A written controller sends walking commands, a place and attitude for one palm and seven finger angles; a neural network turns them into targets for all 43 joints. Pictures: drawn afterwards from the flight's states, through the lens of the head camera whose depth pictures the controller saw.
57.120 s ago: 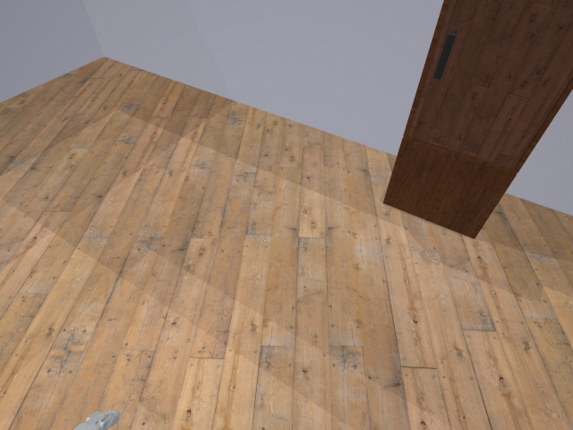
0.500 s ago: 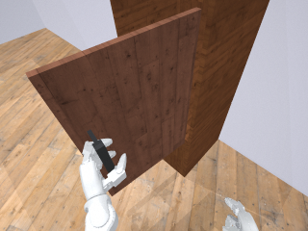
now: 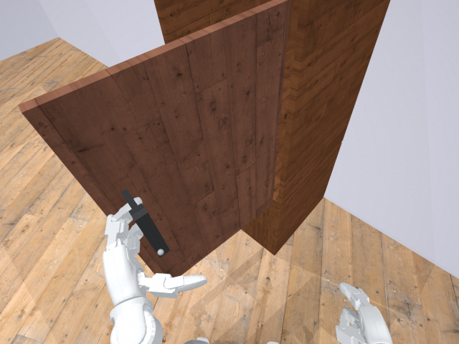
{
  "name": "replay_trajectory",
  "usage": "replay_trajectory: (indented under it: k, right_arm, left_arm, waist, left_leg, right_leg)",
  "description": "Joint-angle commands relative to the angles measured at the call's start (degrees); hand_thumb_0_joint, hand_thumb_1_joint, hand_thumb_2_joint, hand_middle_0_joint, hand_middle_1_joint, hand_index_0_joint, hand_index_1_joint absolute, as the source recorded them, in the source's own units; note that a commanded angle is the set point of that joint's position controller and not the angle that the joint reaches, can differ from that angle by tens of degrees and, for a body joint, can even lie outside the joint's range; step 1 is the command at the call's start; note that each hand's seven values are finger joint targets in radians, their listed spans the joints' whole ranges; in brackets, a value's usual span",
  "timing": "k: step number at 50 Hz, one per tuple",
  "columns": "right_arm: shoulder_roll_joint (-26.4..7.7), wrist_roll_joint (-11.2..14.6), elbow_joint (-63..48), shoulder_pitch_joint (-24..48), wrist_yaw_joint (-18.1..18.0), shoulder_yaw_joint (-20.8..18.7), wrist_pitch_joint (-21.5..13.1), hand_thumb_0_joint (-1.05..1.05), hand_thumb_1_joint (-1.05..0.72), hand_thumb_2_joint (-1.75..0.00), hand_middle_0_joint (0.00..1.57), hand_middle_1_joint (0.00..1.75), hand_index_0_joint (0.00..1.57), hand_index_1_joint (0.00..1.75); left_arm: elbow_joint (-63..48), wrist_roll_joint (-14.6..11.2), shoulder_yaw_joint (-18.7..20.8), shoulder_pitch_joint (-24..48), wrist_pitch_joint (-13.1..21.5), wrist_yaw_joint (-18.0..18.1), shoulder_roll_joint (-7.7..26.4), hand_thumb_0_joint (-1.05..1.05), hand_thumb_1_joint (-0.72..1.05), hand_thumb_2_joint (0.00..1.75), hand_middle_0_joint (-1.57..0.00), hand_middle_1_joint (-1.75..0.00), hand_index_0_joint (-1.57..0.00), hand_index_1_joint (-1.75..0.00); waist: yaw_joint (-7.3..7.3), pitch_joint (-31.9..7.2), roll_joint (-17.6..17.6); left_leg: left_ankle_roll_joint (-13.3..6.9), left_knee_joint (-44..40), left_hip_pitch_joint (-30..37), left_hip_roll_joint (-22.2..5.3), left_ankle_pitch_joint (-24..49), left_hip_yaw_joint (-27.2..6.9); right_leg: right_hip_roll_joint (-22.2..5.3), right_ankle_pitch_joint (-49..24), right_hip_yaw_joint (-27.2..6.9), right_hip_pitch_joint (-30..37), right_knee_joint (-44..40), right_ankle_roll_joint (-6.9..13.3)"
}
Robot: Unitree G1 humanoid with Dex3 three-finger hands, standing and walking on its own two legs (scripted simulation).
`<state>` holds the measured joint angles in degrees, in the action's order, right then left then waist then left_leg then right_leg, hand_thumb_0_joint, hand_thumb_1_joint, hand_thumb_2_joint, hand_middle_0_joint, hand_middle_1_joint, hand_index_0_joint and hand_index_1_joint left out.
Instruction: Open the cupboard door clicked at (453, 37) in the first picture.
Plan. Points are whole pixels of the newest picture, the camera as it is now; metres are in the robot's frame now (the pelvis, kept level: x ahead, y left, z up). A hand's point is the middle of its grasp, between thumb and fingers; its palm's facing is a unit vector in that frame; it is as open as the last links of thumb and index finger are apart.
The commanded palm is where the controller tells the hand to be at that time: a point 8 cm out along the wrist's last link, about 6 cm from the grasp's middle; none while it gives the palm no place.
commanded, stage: open thumb and fingers to let go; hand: left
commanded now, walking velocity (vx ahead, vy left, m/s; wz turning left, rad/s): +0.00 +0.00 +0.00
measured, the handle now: (145, 224) +0.31 +0.16 +0.06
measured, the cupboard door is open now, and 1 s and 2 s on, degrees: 81 81 81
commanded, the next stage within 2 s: slide the hand sideways off the handle in 0.04 s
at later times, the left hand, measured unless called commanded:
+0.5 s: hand (146, 266) +0.23 +0.14 +0.06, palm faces -0.07 -0.99 +0.07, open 16.4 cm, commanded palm +0.20 +0.19 +0.06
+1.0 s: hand (123, 281) +0.21 +0.17 +0.07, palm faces -0.03 -1.00 +0.01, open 16.3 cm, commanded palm +0.16 +0.22 +0.06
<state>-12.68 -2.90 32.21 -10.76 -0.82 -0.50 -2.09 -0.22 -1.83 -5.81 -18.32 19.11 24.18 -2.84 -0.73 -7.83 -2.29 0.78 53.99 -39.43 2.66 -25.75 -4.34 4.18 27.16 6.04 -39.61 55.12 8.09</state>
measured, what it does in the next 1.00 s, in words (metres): shifts its weight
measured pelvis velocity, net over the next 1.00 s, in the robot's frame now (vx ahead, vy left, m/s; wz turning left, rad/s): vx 0.01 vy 0.11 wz -0.06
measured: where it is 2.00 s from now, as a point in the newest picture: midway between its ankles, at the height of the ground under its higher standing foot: outside the picture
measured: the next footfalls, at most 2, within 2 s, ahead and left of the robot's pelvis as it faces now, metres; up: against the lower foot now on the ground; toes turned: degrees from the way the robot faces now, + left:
none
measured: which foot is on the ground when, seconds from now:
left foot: down 0.00-1.00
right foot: down 0.00-1.00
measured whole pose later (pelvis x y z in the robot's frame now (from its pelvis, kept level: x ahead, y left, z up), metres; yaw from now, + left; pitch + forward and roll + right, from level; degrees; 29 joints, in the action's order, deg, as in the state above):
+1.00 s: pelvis +0.01 +0.11 -0.02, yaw -3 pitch +13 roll -3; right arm -11.3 -0.2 19.6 -15.2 1.6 2.7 -0.4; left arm -20.3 2.9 -17.9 -33.8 15.2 7.9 2.7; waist -2.2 -7.8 -3.6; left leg -5.5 63.2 -44.8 5.1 -30.9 1.2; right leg 1.6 29.8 1.1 -43.8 61.0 -0.2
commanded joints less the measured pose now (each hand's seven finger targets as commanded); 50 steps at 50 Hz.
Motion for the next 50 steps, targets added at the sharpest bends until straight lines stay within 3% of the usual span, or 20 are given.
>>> replay_trajectory:
  k: [1, 4, 7, 8, 9, 10, 12, 13, 14, 15, 17, 19, 24, 28, 31, 35, 38, 41, 44, 50]
  right_arm:
    - [-3.36, 0.11, -9.4, 4.25, -0.15, -1.16, -2.93, 0.0, -0.9, -0.9, 0.2, 0.3, 0.2, 0.3]
    - [-3.32, 0.23, -9.76, 3.98, -0.14, -1.1, -2.73, 0.0, -0.9, -0.9, 0.2, 0.3, 0.2, 0.3]
    - [-3.09, 0.13, -10.04, 4.7, -0.08, -0.78, -2.79, 0.0, -0.9, -0.9, 0.2, 0.3, 0.2, 0.3]
    - [-5.3, 0.59, -8.88, 3.64, 0.28, 0.06, -3.39, 0.0, -0.9, -0.9, 0.2, 0.3, 0.2, 0.3]
    - [-5.15, 1.01, -9.81, 2.56, 0.0, -0.62, -3.21, 0.0, -0.9, -0.9, 0.2, 0.3, 0.2, 0.3]
    - [-4.95, 1.08, -10.2, 3.05, -0.37, -0.57, -3.24, 0.0, -0.9, -0.9, 0.2, 0.3, 0.2, 0.3]
    - [-4.67, 1.62, -11.74, 2.43, -0.49, -0.4, -4.18, 0.0, -0.9, -0.9, 0.2, 0.3, 0.2, 0.3]
    - [-4.86, 2.12, -12.37, 2.04, -0.59, -0.21, -4.78, 0.0, -0.9, -0.9, 0.2, 0.3, 0.2, 0.3]
    - [-4.9, 2.8, -13.02, 2.41, -0.67, 0.06, -5.17, 0.0, -0.9, -0.9, 0.2, 0.3, 0.2, 0.3]
    - [-4.71, 3.28, -13.47, 2.55, -1.07, 0.26, -5.68, 0.0, -0.9, -0.9, 0.2, 0.3, 0.2, 0.3]
    - [-5.31, 3.95, -14.48, 3.32, -1.71, 0.3, -6.41, 0.0, -0.9, -0.9, 0.2, 0.3, 0.2, 0.3]
    - [-5.64, 4.16, -15.26, 3.71, -1.65, 0.39, -7.03, 0.0, -0.9, -0.9, 0.2, 0.3, 0.2, 0.3]
    - [-6.06, 2.97, -17.27, 1.45, 0.11, 0.02, -6.48, 0.0, -0.9, -0.9, 0.2, 0.3, 0.2, 0.3]
    - [-5.52, 2.75, -19.44, 0.12, 1.58, -0.12, -4.99, 0.0, -0.9, -0.9, 0.2, 0.3, 0.2, 0.3]
    - [-5.64, 2.71, -20.44, -0.51, 1.84, -0.09, -3.91, 0.0, -0.9, -0.9, 0.2, 0.3, 0.2, 0.3]
    - [-5.7, 2.8, -21.4, -0.68, 2.06, -0.08, -3.12, 0.0, -0.9, -0.9, 0.2, 0.3, 0.2, 0.3]
    - [-5.77, 2.74, -21.68, -0.84, 2.13, -0.31, -2.81, 0.0, -0.9, -0.9, 0.2, 0.3, 0.2, 0.3]
    - [-5.71, 2.73, -22.2, -1.39, 2.33, -0.56, -2.34, 0.0, -0.9, -0.9, 0.2, 0.3, 0.2, 0.3]
    - [-5.64, 2.88, -22.47, -1.81, 2.26, -0.57, -1.63, 0.0, -0.9, -0.9, 0.2, 0.3, 0.2, 0.3]
    - [-5.33, 3.32, -23.39, -1.72, 1.57, -0.42, -1.11, 0.0, -0.9, -0.9, 0.2, 0.3, 0.2, 0.3]
  left_arm:
    - [-13.06, 1.41, 0.41, 8.07, 3.55, 1.4, 1.92, 0.0, -0.5, 0.3, -0.15, -0.3, -0.15, -0.3]
    - [-12.01, 1.67, 0.85, 5.97, 2.72, 2.46, 2.04, 0.0, -0.5, 0.3, -0.15, -0.3, -0.15, -0.3]
    - [-11.26, 2.35, -0.48, 8.63, 1.95, 3.85, 0.85, 0.0, -0.5, 0.3, -0.15, -0.3, -0.15, -0.3]
    - [-11.5, 7.93, -9.76, 10.11, 4.22, -6.46, 5.83, 0.0, -0.5, 0.3, -0.15, -0.3, -0.15, -0.3]
    - [-14.42, 5.86, -4.21, 13.18, 6.05, -12.02, 10.52, 0.0, -0.5, 0.3, -0.15, -0.3, -0.15, -0.3]
    - [-14.88, 5.69, -4.02, 11.94, 7.07, -15.35, 11.94, 0.0, -0.5, 0.3, -0.15, -0.3, -0.15, -0.3]
    - [-16.34, 4.15, -7.13, 10.76, 7.97, -21.16, 9.74, 0.0, -0.5, 0.3, -0.15, -0.3, -0.15, -0.3]
    - [-15.99, 2.42, -8.16, 10.12, 8.1, -24.33, 9.05, 0.0, -0.5, 0.3, -0.15, -0.3, -0.15, -0.3]
    - [-15.59, -0.58, -9.59, 10.49, 7.41, -27.1, 6.87, 0.0, -0.5, 0.3, -0.15, -0.3, -0.15, -0.3]
    - [-14.98, -3.55, -8.51, 10.37, 6.72, -28.36, 6.25, 0.0, -0.5, 0.3, -0.15, -0.3, -0.15, -0.3]
    - [-15.23, -7.61, -5.15, 9.37, 5.24, -28.27, 6.64, 0.0, -0.5, 0.3, -0.15, -0.3, -0.15, -0.3]
    - [-14.29, -8.32, -4.66, 8.47, 3.9, -26.02, 5.78, 0.0, -0.5, 0.3, -0.15, -0.3, -0.15, -0.3]
    - [-17.61, -1.38, -5.6, 2.52, 2.82, -18.08, 5.98, 0.0, -0.5, 0.3, -0.15, -0.3, -0.15, -0.3]
    - [-23.27, 2.16, -9.13, -3.57, 2.03, -15.82, 4.79, 0.0, -0.5, 0.3, -0.15, -0.3, -0.15, -0.3]
    - [-25.79, 2.94, -9.68, -6.73, 1.28, -15.13, 5.2, 0.0, -0.5, 0.3, -0.15, -0.3, -0.15, -0.3]
    - [-27.92, 3.77, -13.59, -8.96, 1.09, -14.98, 2.69, 0.0, -0.5, 0.3, -0.15, -0.3, -0.15, -0.3]
    - [-30.19, 4.64, -15.07, -8.75, 1.29, -15.06, 2.13, 0.0, -0.5, 0.3, -0.15, -0.3, -0.15, -0.3]
    - [-31.72, 5.47, -14.71, -12.24, 1.19, -15.13, 3.31, 0.0, -0.5, 0.3, -0.15, -0.3, -0.15, -0.3]
    - [-31.34, 5.92, -13.81, -14.17, 0.32, -15.36, 4.23, 0.0, -0.5, 0.3, -0.15, -0.3, -0.15, -0.3]
    - [-33.93, 3.41, -10.63, -20.12, -0.27, -17.29, 6.08, 0.0, -0.5, 0.3, -0.15, -0.3, -0.15, -0.3]
  waist:
    - [1.46, -11.61, 7.97]
    - [0.98, -11.64, 8.53]
    - [1.16, -9.6, 9.08]
    - [5.2, -5.58, 10.03]
    - [3.88, -10.07, 7.96]
    - [2.71, -12.08, 5.96]
    - [2.88, -12.96, 3.44]
    - [3.47, -11.73, 4.47]
    - [4.16, -10.25, 3.9]
    - [4.0, -8.58, 6.34]
    - [2.75, -7.81, 8.3]
    - [2.03, -5.37, 7.84]
    - [0.41, -8.66, 2.09]
    - [0.15, -9.88, -0.25]
    - [0.34, -9.01, 1.41]
    - [1.38, -5.87, 1.35]
    - [1.41, -6.19, 0.43]
    - [0.38, -8.88, -0.89]
    - [-0.04, -9.21, 1.19]
    - [-0.7, -10.21, 3.7]
  left_leg:
    - [-1.62, -0.27, -4.64, -0.03, 5.71, 0.64]
    - [-1.51, -0.64, -4.37, -0.06, 6.17, 0.55]
    - [-1.65, -1.04, -3.99, 0.0, 4.6, 0.88]
    - [-2.79, -0.2, -4.38, -0.44, 4.41, 1.66]
    - [-3.25, 0.14, -4.59, -0.47, 5.63, 1.37]
    - [-3.24, -0.21, -4.01, -0.52, 6.7, 1.53]
    - [-3.17, -1.32, -1.14, -0.56, 7.83, 1.73]
    - [-3.28, -1.22, -0.63, -0.55, 7.36, 1.66]
    - [-3.29, -1.31, -0.39, -0.53, 6.26, 1.55]
    - [-3.08, -1.33, -1.2, -0.5, 4.17, 1.43]
    - [-2.77, -2.28, -1.23, -0.44, 1.18, 1.5]
    - [-2.73, -3.43, -0.51, -0.48, -0.34, 1.14]
    - [-2.6, -5.63, 3.8, -1.16, 3.57, -0.82]
    - [-1.32, -5.68, 6.23, -2.16, 8.76, -1.57]
    - [-0.47, -5.57, 6.39, -2.86, 11.11, -2.5]
    - [0.77, -5.98, 6.66, -4.08, 11.37, -5.16]
    - [2.19, -6.78, 7.89, -5.05, 9.92, -8.28]
    - [3.06, -6.16, 9.52, -5.38, 14.52, -8.93]
    - [3.23, -5.84, 8.52, -5.22, 16.16, -8.75]
    - [2.28, -3.95, 6.32, -4.05, 18.08, -5.38]
  right_leg:
    - [-11.02, -23.13, -20.42, 18.07, -15.35, -11.01]
    - [-10.3, -22.21, -19.51, 18.07, -15.13, -10.36]
    - [-9.85, -15.33, -18.24, 15.22, -16.04, -9.95]
    - [-8.95, -18.59, -18.42, 11.15, -13.3, -12.27]
    - [-9.02, -21.37, -18.12, 13.65, -11.9, -11.91]
    - [-9.16, -23.77, -18.29, 15.63, -11.11, -10.97]
    - [-8.1, -22.8, -15.37, 14.7, -10.12, -9.26]
    - [-7.82, -21.22, -14.95, 13.58, -10.73, -9.31]
    - [-7.57, -18.2, -15.22, 12.78, -12.14, -9.08]
    - [-7.57, -13.47, -15.5, 12.17, -13.85, -9.26]
    - [-6.92, -3.18, -14.49, 10.75, -16.03, -8.58]
    - [-5.64, 3.89, -11.8, 7.15, -15.69, -7.45]
    - [-3.18, -4.5, -3.95, 2.4, -6.27, -5.52]
    - [-2.87, -8.3, -2.97, 1.34, -3.63, -5.06]
    - [-2.5, -8.92, -2.5, 0.83, -2.75, -5.05]
    - [-2.38, -7.19, -2.12, -2.5, -1.49, -5.46]
    - [-2.57, -5.64, -2.15, -5.24, 0.62, -5.79]
    - [-2.72, -6.61, -2.61, -5.64, 2.14, -5.94]
    - [-2.53, -7.44, -2.64, -4.62, 2.35, -5.89]
    - [-2.18, -10.4, -2.58, -0.74, 1.3, -5.8]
